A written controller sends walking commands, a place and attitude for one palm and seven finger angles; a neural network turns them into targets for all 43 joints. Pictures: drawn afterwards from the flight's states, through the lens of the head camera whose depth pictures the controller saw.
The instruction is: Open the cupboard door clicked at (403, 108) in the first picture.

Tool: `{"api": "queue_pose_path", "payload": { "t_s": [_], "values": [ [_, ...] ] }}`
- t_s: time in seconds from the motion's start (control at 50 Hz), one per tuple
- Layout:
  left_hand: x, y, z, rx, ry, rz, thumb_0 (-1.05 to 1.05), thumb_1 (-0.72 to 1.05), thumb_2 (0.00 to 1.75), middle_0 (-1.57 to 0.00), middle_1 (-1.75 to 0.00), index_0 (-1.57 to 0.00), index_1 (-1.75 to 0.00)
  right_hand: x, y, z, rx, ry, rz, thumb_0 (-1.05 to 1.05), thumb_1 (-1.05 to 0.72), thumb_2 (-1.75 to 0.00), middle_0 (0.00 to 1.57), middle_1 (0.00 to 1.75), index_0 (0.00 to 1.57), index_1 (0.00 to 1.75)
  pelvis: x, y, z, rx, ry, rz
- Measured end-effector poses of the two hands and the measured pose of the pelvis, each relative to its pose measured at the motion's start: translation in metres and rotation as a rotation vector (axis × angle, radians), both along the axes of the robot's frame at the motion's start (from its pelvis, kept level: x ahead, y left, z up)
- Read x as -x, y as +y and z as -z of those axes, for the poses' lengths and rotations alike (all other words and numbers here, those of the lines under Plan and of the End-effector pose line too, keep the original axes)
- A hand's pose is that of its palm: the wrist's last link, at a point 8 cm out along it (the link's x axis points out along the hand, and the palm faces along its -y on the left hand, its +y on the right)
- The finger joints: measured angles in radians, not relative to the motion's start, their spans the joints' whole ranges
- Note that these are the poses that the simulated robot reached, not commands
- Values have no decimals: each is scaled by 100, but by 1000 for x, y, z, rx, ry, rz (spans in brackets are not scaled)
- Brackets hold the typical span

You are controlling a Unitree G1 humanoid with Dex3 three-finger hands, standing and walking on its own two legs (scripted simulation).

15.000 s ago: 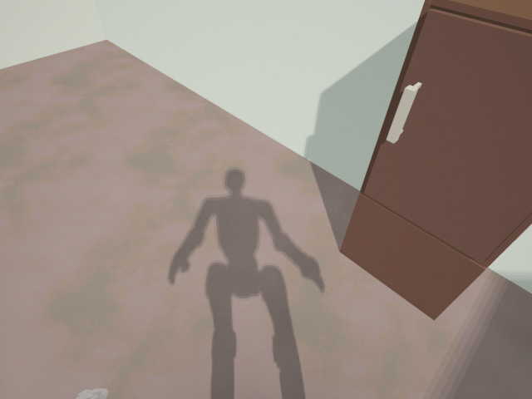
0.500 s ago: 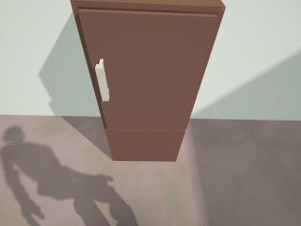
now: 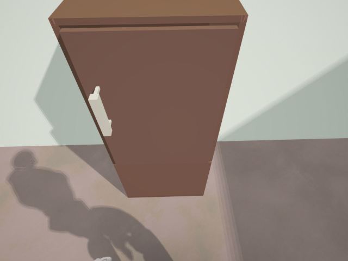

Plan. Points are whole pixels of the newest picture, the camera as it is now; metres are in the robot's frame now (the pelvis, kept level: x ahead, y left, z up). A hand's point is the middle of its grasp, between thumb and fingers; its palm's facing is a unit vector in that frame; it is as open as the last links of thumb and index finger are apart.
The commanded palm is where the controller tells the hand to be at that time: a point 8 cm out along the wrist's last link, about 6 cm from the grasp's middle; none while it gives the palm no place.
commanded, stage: come to a stop and stand still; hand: left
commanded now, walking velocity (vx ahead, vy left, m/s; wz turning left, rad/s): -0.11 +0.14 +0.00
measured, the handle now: (102, 111) +0.52 +0.23 +0.02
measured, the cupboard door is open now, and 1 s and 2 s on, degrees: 0 0 0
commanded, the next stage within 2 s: none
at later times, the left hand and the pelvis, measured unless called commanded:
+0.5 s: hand out of the picture -0.07 +0.23 -0.17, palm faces +0.01 -0.98 -0.21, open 7.3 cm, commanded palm none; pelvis -0.07 +0.05 +0.01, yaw -2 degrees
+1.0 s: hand out of the picture -0.13 +0.18 -0.17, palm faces +0.00 -0.99 -0.14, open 7.3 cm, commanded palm none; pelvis -0.11 +0.03 +0.01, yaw -2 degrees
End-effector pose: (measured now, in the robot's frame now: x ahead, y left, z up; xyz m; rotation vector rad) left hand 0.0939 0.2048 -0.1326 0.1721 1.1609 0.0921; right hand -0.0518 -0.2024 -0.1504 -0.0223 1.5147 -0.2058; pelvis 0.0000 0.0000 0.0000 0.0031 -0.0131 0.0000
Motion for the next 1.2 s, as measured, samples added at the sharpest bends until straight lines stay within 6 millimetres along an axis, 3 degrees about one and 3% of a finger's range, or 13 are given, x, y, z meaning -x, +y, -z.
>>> {"api": "queue_pose_path", "payload": {
  "t_s": [0.08,0.18,0.3,0.42,0.52,0.66,0.84,0.94,1.06,1.2],
  "values": [
    [16,12,7,1,-4,-58,-2,93,90,-20,-30,-21,-30,-20,-6,-2,39,-30,-54,0,-90,-90,20,30,20,30,13,5,2,11,-5,-20],
    [52,43,21,1,53,-88,-1,92,90,-20,-30,-21,-30,-46,-6,-10,109,-148,-93,0,-90,-90,20,30,20,30,32,23,7,12,-15,-21],
    [101,73,17,-13,158,-104,0,91,90,-20,-30,-20,-30,-53,10,-26,133,-237,-118,0,-90,-90,20,30,20,30,45,41,-1,11,-6,7],
    [146,82,10,-29,240,-100,0,91,90,-19,-30,-20,-30,-52,23,-28,113,-273,-120,0,-91,-90,20,30,20,30,59,49,-7,2,12,25],
    [171,74,7,-34,278,-81,0,91,90,-19,-30,-20,-30,-33,26,-19,80,-271,-93,0,-92,-90,20,30,20,30,71,49,-6,-14,15,39],
    [197,51,2,-16,267,-73,0,91,90,-20,-30,-20,-30,14,16,-10,59,-205,-58,-1,-93,-90,20,30,20,30,87,44,-7,-1,-9,35],
    [210,29,12,36,262,-56,0,91,90,-20,-30,-20,-30,88,19,-13,47,-54,-25,0,-91,-90,20,30,20,30,100,32,-7,4,-26,30],
    [221,23,12,43,279,-63,0,91,90,-20,-30,-20,-30,117,26,-13,26,19,-12,0,-91,-90,20,30,20,30,106,30,-7,4,-13,28],
    [239,22,9,30,328,-80,0,91,90,-20,-30,-20,-30,128,33,-10,-1,45,0,0,-90,-90,20,30,20,30,108,27,-6,3,-3,31],
    [251,18,7,20,361,-96,0,91,90,-20,-30,-20,-30,112,36,-6,-20,10,-1,0,-90,-90,20,30,20,30,105,23,-6,3,1,34]
  ]
}}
